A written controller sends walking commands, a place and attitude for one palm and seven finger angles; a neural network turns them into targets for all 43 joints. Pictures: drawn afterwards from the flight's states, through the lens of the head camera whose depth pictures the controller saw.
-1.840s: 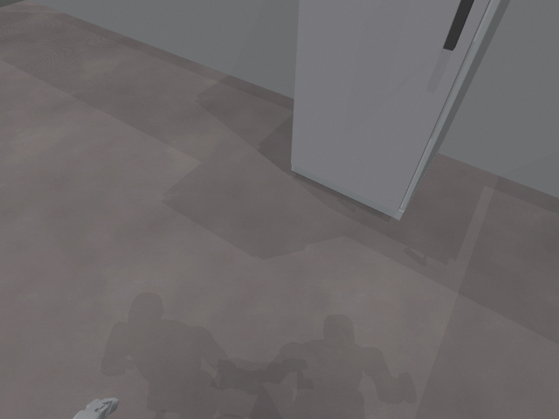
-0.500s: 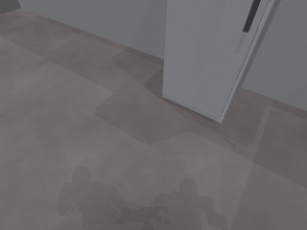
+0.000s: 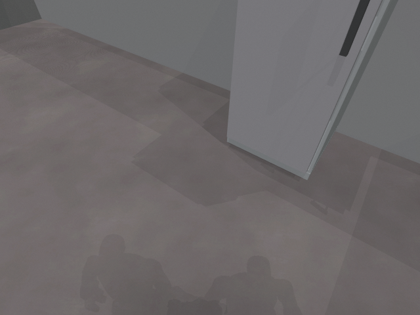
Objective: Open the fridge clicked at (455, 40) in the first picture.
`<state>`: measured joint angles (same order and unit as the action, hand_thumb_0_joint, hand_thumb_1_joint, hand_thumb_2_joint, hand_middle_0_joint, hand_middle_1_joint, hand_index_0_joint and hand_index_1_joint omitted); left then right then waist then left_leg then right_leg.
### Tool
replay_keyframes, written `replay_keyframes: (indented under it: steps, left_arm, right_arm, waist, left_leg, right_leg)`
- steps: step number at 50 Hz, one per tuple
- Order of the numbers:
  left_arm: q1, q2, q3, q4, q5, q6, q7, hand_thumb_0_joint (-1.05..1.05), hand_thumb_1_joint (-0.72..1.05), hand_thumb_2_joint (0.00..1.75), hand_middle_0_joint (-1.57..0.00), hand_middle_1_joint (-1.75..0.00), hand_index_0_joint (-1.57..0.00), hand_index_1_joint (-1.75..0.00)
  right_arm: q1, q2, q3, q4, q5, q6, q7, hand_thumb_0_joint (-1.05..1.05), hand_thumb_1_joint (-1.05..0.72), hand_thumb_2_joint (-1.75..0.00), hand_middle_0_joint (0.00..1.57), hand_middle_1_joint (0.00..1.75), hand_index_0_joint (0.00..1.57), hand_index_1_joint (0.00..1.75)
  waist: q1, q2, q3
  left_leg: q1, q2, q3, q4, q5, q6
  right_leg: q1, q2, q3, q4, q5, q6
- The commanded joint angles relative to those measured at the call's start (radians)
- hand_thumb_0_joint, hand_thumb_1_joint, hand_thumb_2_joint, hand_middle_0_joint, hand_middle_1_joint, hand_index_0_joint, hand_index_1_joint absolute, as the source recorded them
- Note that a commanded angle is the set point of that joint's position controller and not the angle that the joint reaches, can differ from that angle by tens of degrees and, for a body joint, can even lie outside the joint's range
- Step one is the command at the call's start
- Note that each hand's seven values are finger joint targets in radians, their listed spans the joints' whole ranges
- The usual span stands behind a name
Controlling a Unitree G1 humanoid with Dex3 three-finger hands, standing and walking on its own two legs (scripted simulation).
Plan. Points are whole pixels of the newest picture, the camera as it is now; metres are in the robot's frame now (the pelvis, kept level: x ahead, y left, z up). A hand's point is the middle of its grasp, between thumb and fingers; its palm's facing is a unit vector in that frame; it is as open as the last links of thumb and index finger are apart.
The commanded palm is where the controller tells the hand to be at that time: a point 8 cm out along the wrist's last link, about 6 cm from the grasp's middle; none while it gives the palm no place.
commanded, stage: walk to a spot facing it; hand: right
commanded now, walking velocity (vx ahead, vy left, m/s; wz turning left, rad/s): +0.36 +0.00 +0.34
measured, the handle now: out of the picture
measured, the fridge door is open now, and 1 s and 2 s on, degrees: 0 0 0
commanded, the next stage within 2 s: turn to face it in 1.02 s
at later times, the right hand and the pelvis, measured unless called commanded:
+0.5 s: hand out of the picture +0.14 -0.24 -0.19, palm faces -0.11 +0.98 -0.14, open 7.4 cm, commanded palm none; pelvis +0.15 -0.05 +0.00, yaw +11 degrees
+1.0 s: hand (246, 190) +0.53 -0.09 -0.18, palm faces -0.42 +0.89 -0.18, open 7.3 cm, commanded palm none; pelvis +0.36 +0.03 -0.02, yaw +24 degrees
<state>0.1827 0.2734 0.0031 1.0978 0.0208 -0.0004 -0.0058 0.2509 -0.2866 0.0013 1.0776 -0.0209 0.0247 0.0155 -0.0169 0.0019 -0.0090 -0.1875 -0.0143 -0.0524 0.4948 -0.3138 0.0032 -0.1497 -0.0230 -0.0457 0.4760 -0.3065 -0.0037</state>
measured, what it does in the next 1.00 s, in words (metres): walks ahead, turning left: right foot, then left foot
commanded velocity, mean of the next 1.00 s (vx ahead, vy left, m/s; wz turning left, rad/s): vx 0.34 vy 0.00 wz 0.40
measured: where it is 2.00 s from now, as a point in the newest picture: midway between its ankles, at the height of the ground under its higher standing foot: (198, 260)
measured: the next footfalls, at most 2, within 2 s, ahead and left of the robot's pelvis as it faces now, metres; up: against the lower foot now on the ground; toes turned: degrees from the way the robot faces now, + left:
right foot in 0.34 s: +0.18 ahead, -0.14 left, +0.00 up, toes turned -3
left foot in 0.86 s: +0.43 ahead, +0.12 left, +0.00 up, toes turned +28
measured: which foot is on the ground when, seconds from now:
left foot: down 0.00-0.34, up 0.36-0.84, down 0.86-1.00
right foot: down 0.00-0.12, up 0.14-0.32, down 0.34-0.86, up 0.88-1.00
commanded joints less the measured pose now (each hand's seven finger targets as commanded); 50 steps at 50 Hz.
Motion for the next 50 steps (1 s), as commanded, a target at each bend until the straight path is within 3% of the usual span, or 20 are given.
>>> replay_keyframes:
  steps: [1, 4, 6, 7, 11, 15, 16, 17, 18, 20, 23, 26, 36, 40, 41, 42, 43, 44, 46, 50]
  left_arm:
    - [0.055, 0.164, 0.048, -0.057, -0.002, -0.027, 0.013, 0.00, 0.90, 0.90, -0.20, -0.30, -0.20, -0.30]
    - [0.046, 0.117, 0.053, -0.080, -0.007, -0.042, 0.014, 0.00, 0.90, 0.90, -0.20, -0.30, -0.20, -0.30]
    - [-0.026, 0.046, 0.042, -0.123, -0.007, -0.053, 0.010, 0.00, 0.90, 0.90, -0.20, -0.30, -0.20, -0.30]
    - [-0.103, 0.048, 0.038, -0.152, -0.005, -0.061, 0.012, 0.00, 0.90, 0.90, -0.20, -0.30, -0.20, -0.30]
    - [-0.106, 0.000, 0.045, -0.167, -0.013, -0.065, 0.002, 0.00, 0.90, 0.90, -0.20, -0.30, -0.20, -0.30]
    - [0.145, -0.014, 0.056, -0.090, -0.016, -0.067, 0.001, 0.00, 0.90, 0.90, -0.20, -0.30, -0.20, -0.30]
    - [0.295, 0.039, 0.072, -0.041, -0.014, -0.075, 0.016, 0.00, 0.90, 0.90, -0.20, -0.30, -0.20, -0.30]
    - [0.425, 0.152, 0.100, -0.008, 0.006, -0.083, 0.025, 0.00, 0.90, 0.90, -0.20, -0.30, -0.20, -0.30]
    - [0.450, 0.169, 0.099, -0.020, 0.005, -0.075, 0.026, 0.00, 0.90, 0.90, -0.20, -0.30, -0.20, -0.30]
    - [0.293, 0.066, 0.075, -0.057, 0.005, -0.074, 0.032, 0.00, 0.90, 0.90, -0.20, -0.30, -0.20, -0.30]
    - [0.189, -0.019, 0.051, -0.067, 0.001, -0.097, 0.038, 0.00, 0.90, 0.90, -0.20, -0.30, -0.20, -0.30]
    - [0.223, -0.027, 0.054, -0.054, 0.000, -0.107, 0.039, 0.00, 0.90, 0.90, -0.20, -0.30, -0.20, -0.30]
    - [0.352, -0.011, 0.048, -0.002, 0.009, -0.092, 0.043, 0.00, 0.90, 0.90, -0.20, -0.30, -0.20, -0.30]
    - [0.308, 0.051, 0.063, -0.013, 0.004, -0.080, 0.041, 0.00, 0.90, 0.90, -0.20, -0.30, -0.20, -0.30]
    - [0.287, 0.071, 0.065, -0.026, 0.001, -0.077, 0.038, 0.00, 0.90, 0.90, -0.20, -0.30, -0.20, -0.30]
    - [0.276, 0.059, 0.064, -0.043, -0.011, -0.074, 0.027, 0.00, 0.90, 0.90, -0.20, -0.30, -0.20, -0.30]
    - [0.310, -0.024, 0.049, -0.079, -0.027, -0.077, 0.020, 0.00, 0.90, 0.90, -0.20, -0.30, -0.20, -0.30]
    - [0.201, -0.023, 0.053, -0.122, -0.023, -0.083, 0.027, 0.00, 0.90, 0.90, -0.20, -0.30, -0.20, -0.30]
    - [0.177, -0.002, 0.062, -0.127, -0.009, -0.075, 0.024, 0.00, 0.90, 0.90, -0.20, -0.30, -0.20, -0.30]
    - [0.213, -0.051, 0.054, -0.095, 0.007, -0.026, 0.020, 0.00, 0.90, 0.90, -0.20, -0.30, -0.20, -0.30]
  right_arm:
    - [0.062, -0.087, -0.043, -0.071, -0.004, -0.037, 0.004, 0.00, -0.90, -0.90, 0.20, 0.30, 0.20, 0.30]
    - [0.152, -0.082, -0.057, -0.056, -0.006, -0.057, -0.003, 0.00, -0.90, -0.90, 0.20, 0.30, 0.20, 0.30]
    - [0.277, -0.135, -0.076, -0.012, -0.004, -0.071, -0.021, 0.00, -0.90, -0.90, 0.20, 0.30, 0.20, 0.30]
    - [0.345, -0.128, -0.078, 0.005, -0.002, -0.078, -0.030, 0.00, -0.90, -0.90, 0.20, 0.30, 0.20, 0.30]
    - [0.275, -0.083, -0.075, -0.004, -0.018, -0.082, -0.047, 0.00, -0.90, -0.90, 0.20, 0.30, 0.20, 0.30]
    - [0.125, -0.068, -0.085, -0.030, -0.001, -0.078, -0.030, 0.00, -0.90, -0.90, 0.20, 0.30, 0.20, 0.30]
    - [0.113, -0.035, -0.084, -0.037, 0.002, -0.076, -0.024, 0.00, -0.90, -0.90, 0.20, 0.30, 0.20, 0.30]
    - [0.143, 0.036, -0.077, -0.057, 0.013, -0.071, -0.014, 0.00, -0.90, -0.90, 0.20, 0.30, 0.20, 0.30]
    - [0.109, 0.032, -0.075, -0.092, 0.007, -0.079, -0.016, 0.00, -0.90, -0.90, 0.20, 0.30, 0.20, 0.30]
    - [0.013, 0.058, -0.076, -0.089, -0.009, -0.068, -0.009, 0.00, -0.90, -0.90, 0.20, 0.30, 0.20, 0.30]
    - [0.104, 0.103, -0.078, -0.054, -0.016, -0.038, 0.009, 0.00, -0.90, -0.90, 0.20, 0.30, 0.20, 0.30]
    - [0.070, 0.103, -0.082, -0.079, -0.020, -0.020, 0.016, 0.00, -0.90, -0.90, 0.20, 0.30, 0.20, 0.30]
    - [-0.263, 0.101, -0.065, -0.211, -0.011, -0.023, 0.030, 0.00, -0.90, -0.90, 0.20, 0.30, 0.20, 0.30]
    - [-0.094, 0.045, -0.079, -0.180, -0.015, -0.036, 0.021, 0.00, -0.90, -0.90, 0.20, 0.30, 0.20, 0.30]
    - [0.021, 0.011, -0.089, -0.148, -0.020, -0.046, 0.017, 0.00, -0.90, -0.90, 0.20, 0.30, 0.20, 0.30]
    - [0.157, -0.061, -0.110, -0.108, -0.022, -0.057, 0.010, 0.00, -0.90, -0.90, 0.20, 0.30, 0.20, 0.30]
    - [0.247, -0.174, -0.128, -0.094, -0.014, -0.070, -0.006, 0.00, -0.90, -0.90, 0.20, 0.30, 0.20, 0.30]
    - [0.253, -0.211, -0.133, -0.094, 0.014, -0.064, -0.017, 0.00, -0.90, -0.90, 0.20, 0.30, 0.20, 0.30]
    - [0.088, -0.139, -0.112, -0.143, 0.015, -0.070, -0.022, 0.00, -0.90, -0.90, 0.20, 0.30, 0.20, 0.30]
    - [-0.021, -0.054, -0.088, -0.144, 0.000, -0.093, -0.028, 0.00, -0.90, -0.90, 0.20, 0.30, 0.20, 0.30]
  waist:
    - [0.006, -0.050, 0.107]
    - [-0.025, 0.037, 0.104]
    - [-0.061, 0.257, 0.110]
    - [-0.102, 0.231, 0.130]
    - [-0.040, 0.127, 0.099]
    - [0.100, 0.083, 0.066]
    - [0.154, -0.047, 0.000]
    - [0.174, -0.347, -0.073]
    - [0.167, -0.315, -0.049]
    - [0.112, -0.089, 0.152]
    - [0.013, -0.106, 0.158]
    - [0.007, -0.091, 0.136]
    - [0.070, -0.097, 0.193]
    - [-0.023, -0.140, 0.048]
    - [-0.077, -0.133, -0.024]
    - [-0.139, -0.067, -0.122]
    - [-0.138, 0.163, -0.249]
    - [-0.141, 0.106, -0.211]
    - [-0.055, 0.071, -0.094]
    - [0.059, -0.014, 0.011]
  left_leg:
    - [-0.155, 0.031, -0.070, 0.009, -0.146, 0.056]
    - [-0.052, 0.082, -0.169, -0.019, -0.044, 0.092]
    - [0.172, 0.282, -0.482, -0.190, 0.150, 0.210]
    - [0.248, 0.330, -0.561, -0.199, 0.328, 0.272]
    - [0.160, 0.316, -0.427, -0.163, 0.305, 0.249]
    - [-0.219, 0.136, -0.183, -0.096, 0.094, 0.122]
    - [-0.296, 0.072, -0.126, 0.118, 0.133, 0.091]
    - [-0.449, -0.043, 0.022, 0.480, -0.120, 0.032]
    - [-0.508, -0.023, 0.019, 0.665, -0.249, 0.035]
    - [-0.550, 0.080, 0.013, 0.799, -0.117, 0.040]
    - [-0.465, 0.120, 0.037, 0.758, 0.041, 0.014]
    - [-0.514, 0.122, 0.060, 0.718, 0.127, -0.006]
    - [-0.464, 0.064, 0.209, 0.236, 0.190, 0.025]
    - [-0.215, -0.024, 0.257, 0.167, 0.087, 0.094]
    - [-0.036, -0.045, 0.266, 0.108, 0.093, 0.109]
    - [0.259, 0.049, 0.161, 0.043, 0.182, 0.146]
    - [0.535, 0.368, -0.353, -0.008, 0.358, 0.280]
    - [0.496, 0.450, -0.499, -0.116, 0.527, 0.354]
    - [0.261, 0.396, -0.371, -0.173, 0.352, 0.291]
    - [-0.126, 0.258, -0.126, -0.225, 0.372, 0.207]
  right_leg:
    - [-0.055, -0.168, 0.166, -0.099, -0.251, -0.082]
    - [-0.166, -0.122, 0.074, 0.092, -0.141, -0.055]
    - [-0.442, -0.013, -0.085, 0.400, -0.205, 0.013]
    - [-0.554, -0.033, -0.038, 0.502, -0.274, 0.016]
    - [-0.485, -0.093, 0.037, 0.424, -0.264, 0.012]
    - [0.062, -0.011, -0.085, 0.094, 0.070, 0.024]
    - [0.252, -0.060, -0.020, 0.025, 0.013, 0.014]
    - [0.357, -0.352, 0.369, -0.151, -0.153, -0.064]
    - [0.293, -0.489, 0.560, -0.270, -0.244, -0.153]
    - [0.044, -0.458, 0.459, -0.315, -0.276, -0.158]
    - [-0.049, -0.343, 0.146, -0.308, -0.058, -0.093]
    - [0.011, -0.297, -0.002, -0.308, 0.138, -0.093]
    - [0.194, -0.287, -0.190, -0.257, 0.628, -0.088]
    - [0.268, -0.306, -0.256, 0.033, 1.065, -0.068]
    - [0.215, -0.284, -0.268, 0.218, 1.044, -0.049]
    - [0.009, -0.257, -0.271, 0.488, 0.784, -0.013]
    - [-0.354, -0.082, -0.224, 0.854, -0.146, 0.037]
    - [-0.491, -0.052, -0.069, 1.009, -0.275, 0.027]
    - [-0.509, -0.134, 0.034, 1.001, -0.092, 0.037]
    - [-0.343, -0.165, 0.016, 0.763, -0.027, 0.058]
